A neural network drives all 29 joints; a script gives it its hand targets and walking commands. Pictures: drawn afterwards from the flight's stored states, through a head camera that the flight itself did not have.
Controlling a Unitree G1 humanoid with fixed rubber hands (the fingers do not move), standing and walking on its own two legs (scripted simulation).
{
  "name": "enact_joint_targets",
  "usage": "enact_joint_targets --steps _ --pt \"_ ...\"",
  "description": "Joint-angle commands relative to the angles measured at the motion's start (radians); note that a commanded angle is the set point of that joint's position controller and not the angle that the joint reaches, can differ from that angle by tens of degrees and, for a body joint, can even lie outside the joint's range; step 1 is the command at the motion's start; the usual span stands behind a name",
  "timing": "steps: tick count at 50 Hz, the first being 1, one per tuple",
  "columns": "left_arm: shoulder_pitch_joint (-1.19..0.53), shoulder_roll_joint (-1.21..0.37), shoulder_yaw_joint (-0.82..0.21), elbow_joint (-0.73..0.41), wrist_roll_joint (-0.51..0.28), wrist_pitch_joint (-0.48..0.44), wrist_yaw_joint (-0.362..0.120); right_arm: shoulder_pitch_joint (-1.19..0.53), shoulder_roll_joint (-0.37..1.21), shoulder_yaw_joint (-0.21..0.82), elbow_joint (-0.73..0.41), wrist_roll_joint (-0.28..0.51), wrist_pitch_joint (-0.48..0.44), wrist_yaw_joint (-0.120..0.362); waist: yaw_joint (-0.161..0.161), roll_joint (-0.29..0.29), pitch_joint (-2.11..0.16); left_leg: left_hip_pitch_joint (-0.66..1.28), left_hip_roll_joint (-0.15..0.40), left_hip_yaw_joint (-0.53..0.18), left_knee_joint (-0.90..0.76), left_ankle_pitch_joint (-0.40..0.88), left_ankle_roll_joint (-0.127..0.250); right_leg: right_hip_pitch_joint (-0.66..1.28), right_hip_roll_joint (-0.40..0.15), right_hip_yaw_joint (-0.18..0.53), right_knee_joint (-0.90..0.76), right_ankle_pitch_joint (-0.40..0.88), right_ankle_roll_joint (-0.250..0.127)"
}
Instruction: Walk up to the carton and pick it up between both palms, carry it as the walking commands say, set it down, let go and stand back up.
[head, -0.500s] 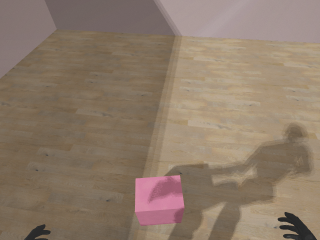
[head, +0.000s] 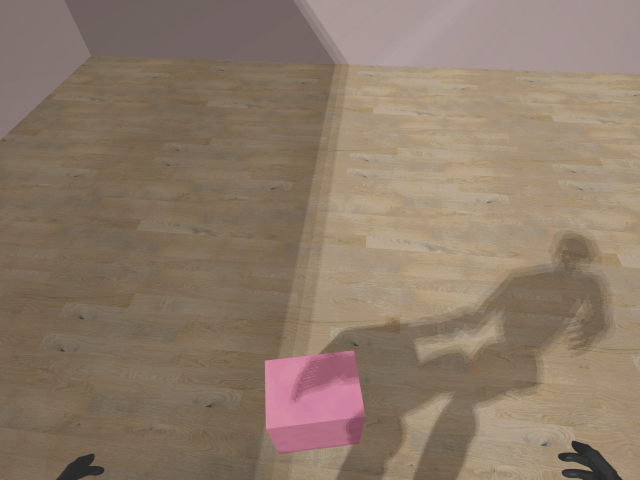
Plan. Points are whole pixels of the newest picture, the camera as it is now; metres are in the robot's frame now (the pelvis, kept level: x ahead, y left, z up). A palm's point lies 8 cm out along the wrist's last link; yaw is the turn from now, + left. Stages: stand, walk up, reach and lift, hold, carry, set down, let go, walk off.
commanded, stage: walk up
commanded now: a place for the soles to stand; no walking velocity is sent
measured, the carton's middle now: (314, 404) +0.41 +0.04 -0.63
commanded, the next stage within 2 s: stand in 1.82 s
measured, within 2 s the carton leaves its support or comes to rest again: neither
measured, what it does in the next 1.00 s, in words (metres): stands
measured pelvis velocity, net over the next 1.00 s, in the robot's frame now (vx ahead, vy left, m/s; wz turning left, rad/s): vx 0.01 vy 0.00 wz -0.02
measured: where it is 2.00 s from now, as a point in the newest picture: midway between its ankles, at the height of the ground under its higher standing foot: outside the picture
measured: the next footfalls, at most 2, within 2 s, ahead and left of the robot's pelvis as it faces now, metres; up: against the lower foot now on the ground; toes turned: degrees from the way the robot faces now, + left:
none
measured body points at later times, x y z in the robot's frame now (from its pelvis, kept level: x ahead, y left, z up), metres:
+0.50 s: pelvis +0.01 +0.00 +0.00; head +0.03 -0.02 +0.45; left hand +0.15 +0.33 -0.09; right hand +0.11 -0.35 -0.10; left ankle -0.01 +0.11 -0.73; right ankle +0.02 -0.12 -0.73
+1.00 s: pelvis +0.01 +0.00 +0.00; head +0.03 -0.01 +0.45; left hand +0.15 +0.33 -0.09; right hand +0.12 -0.34 -0.10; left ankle -0.01 +0.11 -0.73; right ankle +0.02 -0.12 -0.73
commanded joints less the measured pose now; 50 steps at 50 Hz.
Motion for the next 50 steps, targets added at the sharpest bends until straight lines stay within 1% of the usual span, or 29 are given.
enact_joint_targets --steps 1,3,5,7,9,12,15,19,21,23,25,27,28,30,32,34,35,37,38,39,40,41,42,43,44,45,46,49,50 --pt "-0.011 0.175 0.043 -0.027 -0.003 -0.010 0.003 -0.036 -0.197 -0.045 -0.041 -0.001 -0.021 -0.008 0.004 0.028 -0.117 0.127 0.217 -0.213 -0.158 0.157 0.121 -0.036 -0.055 0.010 0.008 0.241 -0.024" --pt "-0.005 0.182 0.044 -0.019 -0.005 -0.005 0.005 -0.045 -0.188 -0.045 -0.037 0.002 -0.016 -0.005 0.006 0.052 -0.109 0.099 0.214 -0.180 -0.141 0.160 0.123 -0.006 -0.063 0.010 0.011 0.234 -0.032" --pt "-0.018 0.194 0.046 -0.013 -0.003 -0.003 0.005 -0.054 -0.182 -0.046 -0.034 0.005 -0.007 -0.003 0.003 0.049 -0.091 0.096 0.173 -0.154 -0.104 0.126 0.096 -0.017 -0.074 0.043 -0.022 0.277 -0.044" --pt "-0.039 0.206 0.047 -0.009 0.000 -0.004 0.006 -0.051 -0.176 -0.046 -0.029 0.010 0.000 -0.004 -0.004 0.013 -0.085 0.119 0.127 -0.140 -0.061 0.105 0.071 -0.051 -0.087 0.090 -0.064 0.298 -0.060" --pt "-0.052 0.211 0.046 -0.008 0.001 -0.006 0.009 -0.043 -0.171 -0.046 -0.024 0.010 0.004 -0.005 -0.008 -0.024 -0.090 0.145 0.096 -0.143 -0.033 0.091 0.058 -0.085 -0.103 0.142 -0.099 0.283 -0.075" --pt "-0.062 0.210 0.045 -0.005 0.003 -0.009 0.011 -0.032 -0.169 -0.047 -0.017 0.006 0.003 -0.007 -0.011 -0.049 -0.097 0.166 0.086 -0.167 -0.036 0.073 0.054 -0.111 -0.114 0.183 -0.123 0.254 -0.083" --pt "-0.068 0.197 0.042 -0.002 0.003 -0.009 0.011 -0.026 -0.171 -0.049 -0.011 0.003 -0.003 -0.009 -0.012 -0.039 -0.106 0.176 0.109 -0.175 -0.066 0.093 0.065 -0.107 -0.098 0.146 -0.102 0.264 -0.071" --pt "-0.054 0.178 0.040 0.005 0.002 -0.004 0.010 -0.035 -0.182 -0.054 -0.011 0.001 -0.005 -0.009 -0.009 0.027 -0.115 0.142 0.183 -0.180 -0.117 0.136 0.108 -0.050 -0.054 0.045 0.001 0.271 -0.045" --pt "-0.041 0.181 0.043 0.007 0.002 0.000 0.011 -0.045 -0.181 -0.056 -0.016 0.001 -0.003 -0.008 -0.005 0.040 -0.109 0.113 0.201 -0.168 -0.113 0.137 0.119 -0.023 -0.054 0.029 0.019 0.252 -0.043" --pt "-0.042 0.192 0.045 0.007 0.004 0.001 0.010 -0.054 -0.174 -0.057 -0.019 0.003 0.002 -0.006 -0.004 0.021 -0.091 0.105 0.165 -0.146 -0.074 0.101 0.096 -0.031 -0.068 0.064 -0.025 0.265 -0.053" --pt "-0.060 0.208 0.047 0.004 0.006 -0.001 0.010 -0.050 -0.162 -0.055 -0.017 0.008 0.009 -0.004 -0.008 -0.036 -0.081 0.137 0.089 -0.129 -0.010 0.061 0.057 -0.083 -0.097 0.151 -0.110 0.252 -0.077" --pt "-0.070 0.217 0.048 0.002 0.007 -0.006 0.013 -0.038 -0.156 -0.052 -0.017 0.005 0.012 -0.003 -0.010 -0.076 -0.080 0.154 0.047 -0.166 0.006 0.023 0.038 -0.120 -0.126 0.249 -0.163 0.216 -0.104" --pt "-0.071 0.215 0.046 0.002 0.008 -0.008 0.014 -0.031 -0.155 -0.052 -0.016 0.002 0.010 -0.004 -0.012 -0.082 -0.083 0.160 0.043 -0.183 -0.006 0.013 0.036 -0.127 -0.133 0.271 -0.175 0.204 -0.109" --pt "-0.076 0.203 0.043 0.002 0.009 -0.011 0.015 -0.013 -0.157 -0.053 -0.011 -0.001 0.002 -0.007 -0.017 -0.084 -0.094 0.183 0.057 -0.197 -0.042 0.030 0.040 -0.132 -0.127 0.253 -0.172 0.214 -0.097" --pt "-0.076 0.189 0.042 0.003 0.006 -0.011 0.014 -0.004 -0.163 -0.055 -0.005 -0.003 -0.007 -0.010 -0.018 -0.067 -0.108 0.204 0.094 -0.194 -0.072 0.085 0.055 -0.123 -0.103 0.180 -0.136 0.250 -0.073" --pt "-0.069 0.171 0.039 0.004 0.003 -0.010 0.012 -0.007 -0.172 -0.058 -0.005 -0.002 -0.012 -0.012 -0.016 -0.011 -0.116 0.194 0.149 -0.195 -0.113 0.130 0.083 -0.096 -0.064 0.088 -0.059 0.269 -0.049" --pt "-0.059 0.163 0.038 0.004 0.002 -0.007 0.012 -0.011 -0.179 -0.060 -0.008 -0.003 -0.012 -0.012 -0.016 0.028 -0.120 0.170 0.192 -0.204 -0.139 0.151 0.109 -0.070 -0.044 0.040 0.001 0.258 -0.039" --pt "-0.030 0.161 0.042 0.003 0.004 0.000 0.014 -0.032 -0.181 -0.061 -0.020 -0.004 -0.011 -0.011 -0.009 0.082 -0.116 0.109 0.266 -0.206 -0.160 0.190 0.154 -0.023 -0.037 -0.010 0.083 0.130 -0.030" --pt "-0.018 0.163 0.045 0.005 0.005 0.003 0.013 -0.046 -0.177 -0.059 -0.027 -0.004 -0.011 -0.009 -0.002 0.092 -0.105 0.073 0.278 -0.202 -0.155 0.179 0.159 -0.003 -0.043 -0.011 0.088 0.072 -0.033" --pt "-0.010 0.169 0.047 0.009 0.007 0.003 0.011 -0.058 -0.170 -0.055 -0.032 -0.004 -0.010 -0.006 0.005 0.084 -0.088 0.039 0.267 -0.186 -0.133 0.155 0.144 0.021 -0.055 0.001 0.054 0.077 -0.038" --pt "-0.013 0.181 0.048 0.010 0.010 0.000 0.009 -0.061 -0.163 -0.052 -0.033 -0.003 -0.008 -0.004 0.008 0.051 -0.068 0.035 0.219 -0.153 -0.083 0.122 0.105 0.021 -0.078 0.038 -0.030 0.190 -0.048" --pt "-0.045 0.201 0.050 0.006 0.010 -0.003 0.008 -0.058 -0.156 -0.052 -0.031 0.005 -0.004 -0.003 -0.005 -0.009 -0.049 0.071 0.129 -0.117 -0.016 0.095 0.059 -0.032 -0.103 0.118 -0.108 0.265 -0.067" --pt "-0.061 0.216 0.052 0.003 0.008 -0.008 0.008 -0.046 -0.154 -0.052 -0.025 0.010 0.003 -0.003 -0.009 -0.057 -0.056 0.111 0.059 -0.125 0.029 0.061 0.030 -0.078 -0.124 0.204 -0.157 0.261 -0.093" --pt "-0.059 0.221 0.052 0.004 0.009 -0.011 0.010 -0.035 -0.154 -0.050 -0.025 0.008 0.007 -0.002 -0.007 -0.083 -0.067 0.125 0.035 -0.165 0.036 0.030 0.021 -0.094 -0.146 0.274 -0.181 0.246 -0.120" --pt "-0.060 0.218 0.050 0.006 0.011 -0.014 0.013 -0.028 -0.152 -0.048 -0.025 0.005 0.007 -0.002 -0.009 -0.089 -0.074 0.128 0.029 -0.190 0.019 0.009 0.019 -0.099 -0.160 0.306 -0.195 0.236 -0.132" --pt "-0.072 0.211 0.048 0.007 0.013 -0.016 0.015 -0.010 -0.149 -0.046 -0.019 0.006 0.005 -0.004 -0.014 -0.095 -0.086 0.130 0.038 -0.207 -0.013 0.012 0.019 -0.086 -0.165 0.306 -0.196 0.226 -0.131" --pt "-0.076 0.196 0.045 0.007 0.012 -0.017 0.016 -0.002 -0.152 -0.046 -0.013 0.003 0.000 -0.008 -0.015 -0.088 -0.091 0.156 0.051 -0.211 -0.042 0.032 0.024 -0.097 -0.157 0.283 -0.194 0.233 -0.116" --pt "-0.079 0.169 0.040 0.016 0.009 -0.018 0.013 0.006 -0.161 -0.049 0.002 -0.001 -0.018 -0.014 -0.014 -0.061 -0.119 0.211 0.109 -0.199 -0.095 0.153 0.046 -0.081 -0.109 0.154 -0.145 0.298 -0.066" --pt "-0.075 0.161 0.040 0.020 0.007 -0.017 0.011 0.004 -0.162 -0.050 0.004 0.000 -0.021 -0.015 -0.011 -0.039 -0.126 0.206 0.126 -0.190 -0.105 0.180 0.056 -0.061 -0.093 0.111 -0.120 0.316 -0.056"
